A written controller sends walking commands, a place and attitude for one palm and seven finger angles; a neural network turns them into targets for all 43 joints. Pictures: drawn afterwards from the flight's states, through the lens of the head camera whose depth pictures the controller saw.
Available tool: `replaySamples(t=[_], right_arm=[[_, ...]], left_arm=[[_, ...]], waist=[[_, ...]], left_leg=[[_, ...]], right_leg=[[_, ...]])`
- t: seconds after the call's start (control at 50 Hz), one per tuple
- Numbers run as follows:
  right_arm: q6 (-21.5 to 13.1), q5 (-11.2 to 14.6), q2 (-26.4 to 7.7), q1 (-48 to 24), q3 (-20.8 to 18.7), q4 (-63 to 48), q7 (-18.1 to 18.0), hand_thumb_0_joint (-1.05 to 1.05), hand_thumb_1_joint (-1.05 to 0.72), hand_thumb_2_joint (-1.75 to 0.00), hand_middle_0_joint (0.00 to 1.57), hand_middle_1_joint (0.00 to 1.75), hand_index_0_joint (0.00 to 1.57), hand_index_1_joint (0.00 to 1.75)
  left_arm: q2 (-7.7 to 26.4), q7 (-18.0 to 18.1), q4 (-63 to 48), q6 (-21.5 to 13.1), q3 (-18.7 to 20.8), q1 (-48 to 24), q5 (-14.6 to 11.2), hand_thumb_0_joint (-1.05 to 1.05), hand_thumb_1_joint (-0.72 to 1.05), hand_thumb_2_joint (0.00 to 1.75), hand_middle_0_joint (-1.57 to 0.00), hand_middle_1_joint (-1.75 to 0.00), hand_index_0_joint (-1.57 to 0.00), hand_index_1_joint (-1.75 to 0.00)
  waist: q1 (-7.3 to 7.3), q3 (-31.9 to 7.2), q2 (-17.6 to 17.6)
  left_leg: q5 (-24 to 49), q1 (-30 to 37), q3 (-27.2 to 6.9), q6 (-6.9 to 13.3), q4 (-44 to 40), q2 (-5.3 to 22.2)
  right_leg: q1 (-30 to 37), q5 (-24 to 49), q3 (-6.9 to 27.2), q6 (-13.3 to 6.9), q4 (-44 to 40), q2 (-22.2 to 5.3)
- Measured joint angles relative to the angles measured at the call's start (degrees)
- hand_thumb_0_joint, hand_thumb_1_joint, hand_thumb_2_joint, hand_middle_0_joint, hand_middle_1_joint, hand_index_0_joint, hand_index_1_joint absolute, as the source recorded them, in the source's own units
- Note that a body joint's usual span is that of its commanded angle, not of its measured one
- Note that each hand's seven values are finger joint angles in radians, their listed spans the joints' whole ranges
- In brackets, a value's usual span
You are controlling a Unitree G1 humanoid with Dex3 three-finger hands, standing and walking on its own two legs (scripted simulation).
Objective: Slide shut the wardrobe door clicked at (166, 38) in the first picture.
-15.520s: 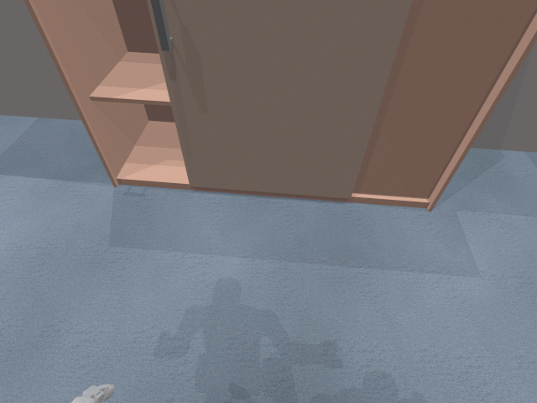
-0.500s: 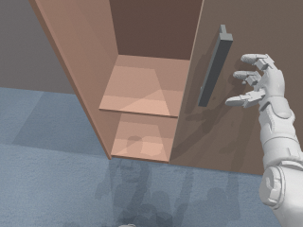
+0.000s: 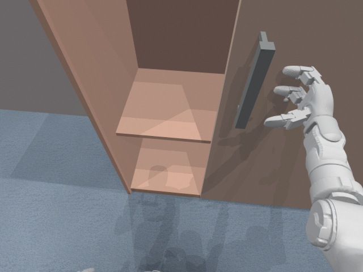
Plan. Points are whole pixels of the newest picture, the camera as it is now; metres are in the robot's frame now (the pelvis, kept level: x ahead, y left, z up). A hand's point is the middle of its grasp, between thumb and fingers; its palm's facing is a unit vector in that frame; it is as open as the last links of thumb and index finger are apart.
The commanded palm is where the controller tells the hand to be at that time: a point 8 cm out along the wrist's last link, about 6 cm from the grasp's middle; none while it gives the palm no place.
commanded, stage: move the hooked fingers beside the handle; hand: right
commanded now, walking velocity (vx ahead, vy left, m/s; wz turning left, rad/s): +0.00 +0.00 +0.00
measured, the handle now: (250, 85) +0.52 -0.08 +0.13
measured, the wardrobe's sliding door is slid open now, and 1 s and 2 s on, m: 0.39 0.39 0.39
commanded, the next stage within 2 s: feel for the door with the fingertips in 0.04 s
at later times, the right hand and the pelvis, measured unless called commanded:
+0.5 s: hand (265, 101) +0.47 -0.11 +0.13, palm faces -0.04 +1.00 +0.02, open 14.0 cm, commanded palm +0.44 -0.16 +0.13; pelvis +0.00 +0.01 +0.00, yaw +0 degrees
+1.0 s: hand (270, 97) +0.48 -0.12 +0.13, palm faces -0.02 +1.00 -0.01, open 13.7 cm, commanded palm +0.45 -0.17 +0.13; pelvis -0.01 +0.01 +0.00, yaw +0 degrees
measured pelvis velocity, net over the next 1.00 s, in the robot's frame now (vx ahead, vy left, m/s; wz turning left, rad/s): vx -0.01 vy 0.01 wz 0.00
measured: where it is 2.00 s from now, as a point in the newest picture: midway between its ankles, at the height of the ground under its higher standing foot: outside the picture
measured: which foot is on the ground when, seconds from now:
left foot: down 0.00-1.00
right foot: down 0.00-1.00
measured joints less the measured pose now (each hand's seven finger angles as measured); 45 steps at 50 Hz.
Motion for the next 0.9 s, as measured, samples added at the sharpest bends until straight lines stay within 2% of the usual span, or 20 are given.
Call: replaySamples(t=[0.16,0.34,0.48,0.56,0.68,0.78,0.9], right_arm=[[-0.38,-0.46,-0.20,3.03,-1.14,-3.33,-0.54,-0.01,0.50,-0.30,0.30,1.20,0.30,1.20],[0.75,0.76,1.31,1.13,1.98,-3.10,-0.79,-0.01,0.50,-0.30,0.30,1.20,0.30,1.20],[0.88,0.20,4.42,1.70,2.48,-3.78,-3.60,-0.01,0.50,-0.30,0.30,1.20,0.30,1.20],[0.04,-0.96,5.23,2.17,1.96,-4.27,-5.44,-0.01,0.50,-0.30,0.30,1.20,0.30,1.20],[-0.54,-2.37,3.52,1.03,1.00,-2.78,-5.96,-0.01,0.50,-0.30,0.31,1.21,0.31,1.20],[-0.60,-1.15,2.55,-0.40,0.69,-0.51,-4.98,-0.01,0.50,-0.30,0.31,1.21,0.31,1.21],[-1.39,-1.40,1.70,-2.66,0.77,2.16,-4.11,-0.01,0.50,-0.30,0.32,1.22,0.33,1.22]], left_arm=[[0.21,0.39,-1.16,0.35,0.30,-0.14,-0.05,0.01,0.90,0.90,-0.20,-0.30,-0.20,-0.30],[0.26,0.30,-0.04,-0.01,0.41,-0.12,-0.35,0.01,0.90,0.90,-0.20,-0.30,-0.20,-0.30],[-0.11,-0.33,-0.44,-0.24,0.49,-0.59,-0.01,0.01,0.90,0.90,-0.20,-0.30,-0.20,-0.30],[-0.56,-0.46,-0.73,-0.15,0.37,-0.86,0.21,0.01,0.90,0.90,-0.20,-0.30,-0.20,-0.30],[-0.81,-0.13,-0.77,0.15,0.15,-0.92,0.31,0.01,0.90,0.90,-0.20,-0.30,-0.20,-0.30],[-0.55,0.13,-0.09,0.23,0.07,-0.36,0.09,0.01,0.90,0.90,-0.20,-0.30,-0.20,-0.30],[0.05,0.21,0.58,-0.06,0.22,0.12,0.18,0.01,0.90,0.90,-0.20,-0.30,-0.20,-0.30]], waist=[[0.24,0.73,0.00],[-0.09,0.44,-0.32],[0.03,0.27,-0.51],[0.30,0.47,-0.37],[0.63,0.99,-0.37],[0.52,1.02,-0.36],[0.88,1.09,-0.12]], left_leg=[[0.21,0.00,-0.25,0.34,-0.01,-0.46],[0.30,0.64,0.48,0.55,-0.51,-0.31],[0.25,0.27,-0.01,0.57,-0.11,-0.30],[0.22,0.27,-0.34,0.66,0.13,-0.47],[0.32,0.26,-0.54,0.81,0.27,-0.66],[0.53,0.35,-0.32,0.87,-0.01,-0.68],[0.72,-0.52,0.23,0.88,0.16,-0.52]], right_leg=[[0.19,0.06,-0.27,0.31,-0.09,-0.45],[0.52,0.39,0.50,0.54,-0.45,-0.32],[0.60,0.49,-0.01,0.56,-0.68,-0.30],[0.84,0.44,-0.35,0.64,-0.68,-0.45],[0.97,0.50,-0.56,0.78,-0.66,-0.63],[0.91,0.70,-0.33,0.85,-0.76,-0.67],[-0.33,0.88,0.19,0.85,-0.17,-0.55]])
